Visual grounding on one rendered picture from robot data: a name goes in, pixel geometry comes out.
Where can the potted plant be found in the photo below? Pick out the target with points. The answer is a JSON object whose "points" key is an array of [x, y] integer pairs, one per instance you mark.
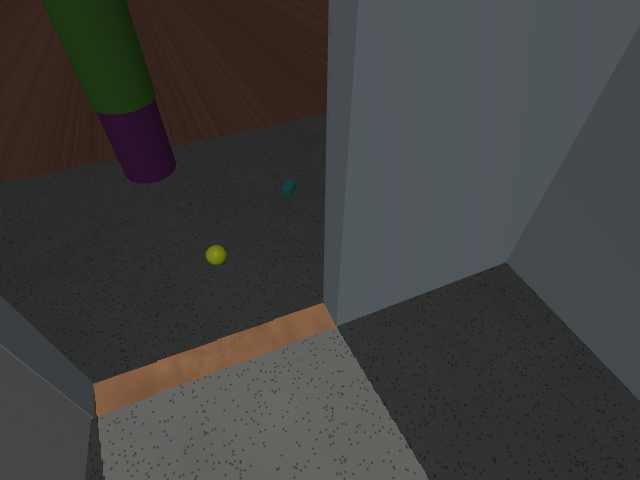
{"points": [[101, 43]]}

